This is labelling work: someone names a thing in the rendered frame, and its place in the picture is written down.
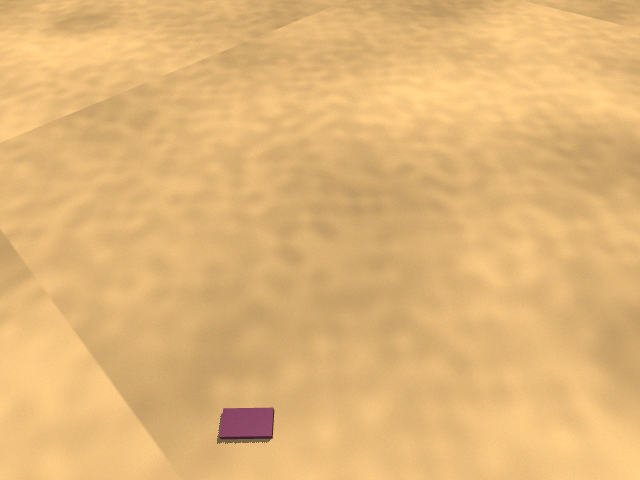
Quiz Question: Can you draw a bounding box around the small box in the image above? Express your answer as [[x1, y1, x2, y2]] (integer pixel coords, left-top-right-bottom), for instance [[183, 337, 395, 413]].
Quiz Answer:
[[219, 408, 274, 439]]

